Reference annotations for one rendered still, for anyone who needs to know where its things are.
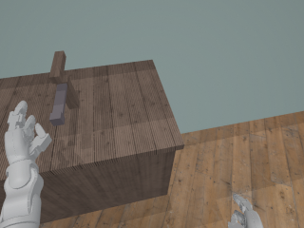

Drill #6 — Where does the right robot hand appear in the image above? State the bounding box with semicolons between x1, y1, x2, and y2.
228;193;264;228

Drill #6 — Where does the counter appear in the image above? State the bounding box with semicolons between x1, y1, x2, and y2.
0;50;185;224

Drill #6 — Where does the left robot forearm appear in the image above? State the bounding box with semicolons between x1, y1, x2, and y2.
0;160;44;228

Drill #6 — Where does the tap lever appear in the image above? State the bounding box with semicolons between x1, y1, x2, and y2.
49;83;67;126

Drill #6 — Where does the left robot hand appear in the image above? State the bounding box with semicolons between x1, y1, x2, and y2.
4;101;52;165

